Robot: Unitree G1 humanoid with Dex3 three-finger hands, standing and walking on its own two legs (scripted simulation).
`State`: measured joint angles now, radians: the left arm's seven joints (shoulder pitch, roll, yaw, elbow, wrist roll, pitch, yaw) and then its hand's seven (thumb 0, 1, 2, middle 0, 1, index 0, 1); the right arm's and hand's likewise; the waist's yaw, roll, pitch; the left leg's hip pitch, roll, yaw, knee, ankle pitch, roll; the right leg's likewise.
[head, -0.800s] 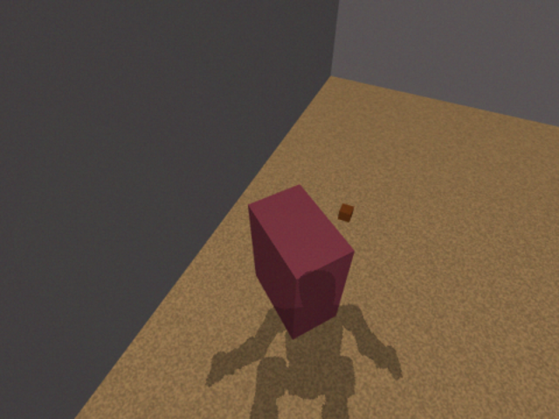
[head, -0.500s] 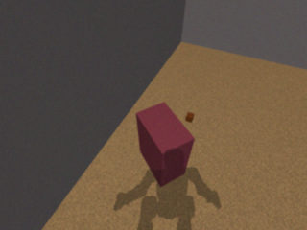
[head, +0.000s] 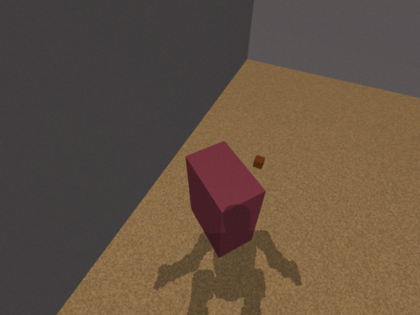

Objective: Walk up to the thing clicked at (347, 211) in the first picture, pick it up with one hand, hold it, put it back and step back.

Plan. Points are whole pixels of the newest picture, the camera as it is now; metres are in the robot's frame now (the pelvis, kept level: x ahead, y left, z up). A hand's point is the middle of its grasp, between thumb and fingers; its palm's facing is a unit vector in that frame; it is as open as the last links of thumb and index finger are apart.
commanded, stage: stand
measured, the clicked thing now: (258, 162) +1.09 -0.30 -0.76
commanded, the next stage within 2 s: walk up in 0.32 s
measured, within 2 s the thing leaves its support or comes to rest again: neither
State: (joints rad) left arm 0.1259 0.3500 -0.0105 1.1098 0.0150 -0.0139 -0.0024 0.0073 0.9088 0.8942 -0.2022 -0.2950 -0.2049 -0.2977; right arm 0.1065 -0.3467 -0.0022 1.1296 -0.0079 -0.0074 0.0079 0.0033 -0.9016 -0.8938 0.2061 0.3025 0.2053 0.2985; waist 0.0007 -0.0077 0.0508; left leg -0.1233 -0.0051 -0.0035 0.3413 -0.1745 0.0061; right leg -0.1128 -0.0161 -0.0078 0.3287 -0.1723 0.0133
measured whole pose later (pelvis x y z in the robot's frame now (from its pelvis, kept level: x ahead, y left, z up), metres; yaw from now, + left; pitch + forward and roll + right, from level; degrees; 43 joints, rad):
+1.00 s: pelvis +0.01 +0.06 -0.03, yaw -40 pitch -1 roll -2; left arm 0.19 0.39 0.06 0.73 0.04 0.02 -0.05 0.01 0.91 0.89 -0.20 -0.29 -0.20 -0.30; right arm 0.26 -0.42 -0.11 0.75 -0.01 0.05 0.06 0.01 -0.90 -0.89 0.21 0.30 0.21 0.30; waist -0.08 0.10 0.13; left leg -0.22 0.13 0.29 0.73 -0.44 0.03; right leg -0.30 0.02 -0.08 0.62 -0.30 -0.03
